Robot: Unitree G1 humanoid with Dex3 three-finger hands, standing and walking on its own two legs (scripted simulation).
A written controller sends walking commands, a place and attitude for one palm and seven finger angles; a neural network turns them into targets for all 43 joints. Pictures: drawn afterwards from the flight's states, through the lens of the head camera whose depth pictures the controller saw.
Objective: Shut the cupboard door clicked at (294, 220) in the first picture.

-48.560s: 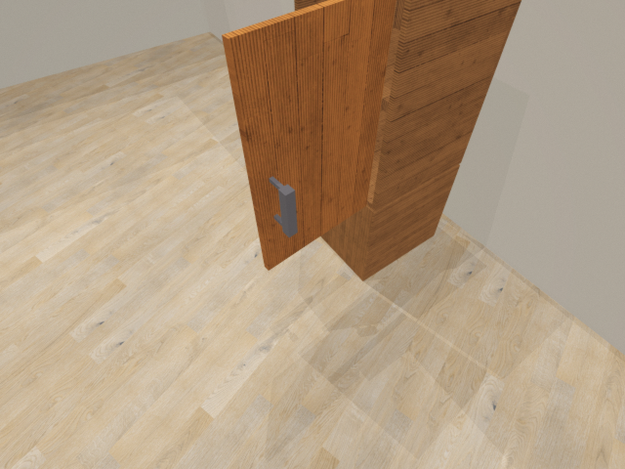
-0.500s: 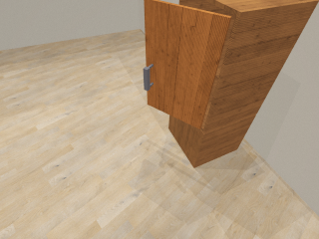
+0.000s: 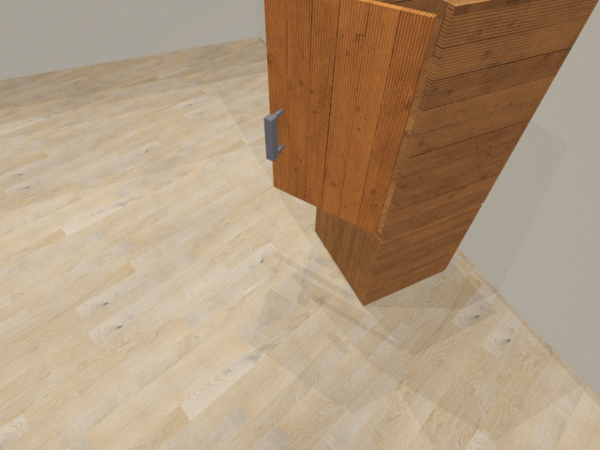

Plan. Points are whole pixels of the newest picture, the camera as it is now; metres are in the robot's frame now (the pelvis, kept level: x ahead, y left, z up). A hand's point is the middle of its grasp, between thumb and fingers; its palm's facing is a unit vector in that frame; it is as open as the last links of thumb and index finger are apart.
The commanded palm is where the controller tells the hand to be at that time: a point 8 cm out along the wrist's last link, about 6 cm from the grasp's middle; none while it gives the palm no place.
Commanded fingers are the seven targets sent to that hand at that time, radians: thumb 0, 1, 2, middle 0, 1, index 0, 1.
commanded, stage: look to check the result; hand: left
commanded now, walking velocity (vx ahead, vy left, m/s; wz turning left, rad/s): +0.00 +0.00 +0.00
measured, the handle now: (276, 134) +0.89 +0.10 -0.11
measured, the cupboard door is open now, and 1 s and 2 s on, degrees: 32 32 32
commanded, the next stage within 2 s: walk to a spot facing it in 0.26 s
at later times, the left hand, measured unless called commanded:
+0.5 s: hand out of the picture +0.02 +0.16 -0.18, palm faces +0.05 -0.98 -0.19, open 7.4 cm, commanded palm none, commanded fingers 0.00 0.90 0.90 -0.20 -0.30 -0.20 -0.30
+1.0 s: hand out of the picture +0.05 +0.24 -0.17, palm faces +0.30 -0.91 -0.28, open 7.4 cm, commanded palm none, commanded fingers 0.00 0.90 0.90 -0.20 -0.30 -0.20 -0.30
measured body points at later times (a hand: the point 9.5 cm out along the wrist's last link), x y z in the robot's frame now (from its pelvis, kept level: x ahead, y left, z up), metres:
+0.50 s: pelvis +0.02 -0.01 +0.00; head +0.03 +0.00 +0.45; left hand +0.02 +0.22 -0.16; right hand +0.02 -0.23 -0.16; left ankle +0.04 +0.09 -0.74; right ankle -0.02 -0.12 -0.74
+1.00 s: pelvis +0.00 -0.01 +0.00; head +0.06 +0.02 +0.44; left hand +0.03 +0.28 -0.14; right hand +0.12 -0.24 -0.15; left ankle +0.04 +0.09 -0.74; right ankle +0.02 -0.17 -0.68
